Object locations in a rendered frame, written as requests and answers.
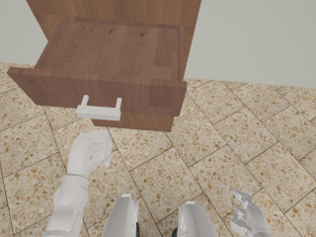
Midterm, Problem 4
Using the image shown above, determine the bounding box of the drawer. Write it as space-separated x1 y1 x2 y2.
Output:
7 16 188 117

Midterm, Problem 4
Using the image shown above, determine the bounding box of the handle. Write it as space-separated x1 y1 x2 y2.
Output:
76 95 121 121

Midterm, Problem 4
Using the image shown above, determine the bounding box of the robot left forearm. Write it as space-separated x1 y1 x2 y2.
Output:
41 174 90 237

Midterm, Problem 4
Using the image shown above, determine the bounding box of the robot left hand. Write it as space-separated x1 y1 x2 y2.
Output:
67 129 113 178

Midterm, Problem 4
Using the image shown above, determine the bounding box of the cabinet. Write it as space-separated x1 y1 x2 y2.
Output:
26 0 201 132

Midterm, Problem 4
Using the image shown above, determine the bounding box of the robot right hand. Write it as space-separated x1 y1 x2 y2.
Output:
230 189 271 237

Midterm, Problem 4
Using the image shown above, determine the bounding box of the robot right shin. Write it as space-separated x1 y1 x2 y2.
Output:
177 200 195 237

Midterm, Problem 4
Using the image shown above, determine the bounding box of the robot left thigh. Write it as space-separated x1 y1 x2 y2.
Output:
101 197 138 237

